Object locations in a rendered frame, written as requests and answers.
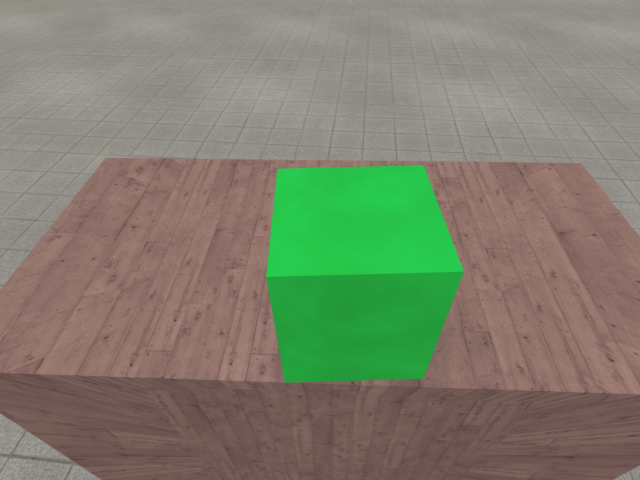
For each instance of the pedestal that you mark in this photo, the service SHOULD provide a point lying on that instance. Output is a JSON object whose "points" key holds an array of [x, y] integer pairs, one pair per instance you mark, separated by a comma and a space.
{"points": [[137, 337]]}

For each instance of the carton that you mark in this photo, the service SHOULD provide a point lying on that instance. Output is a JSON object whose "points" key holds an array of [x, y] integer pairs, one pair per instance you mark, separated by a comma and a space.
{"points": [[361, 273]]}

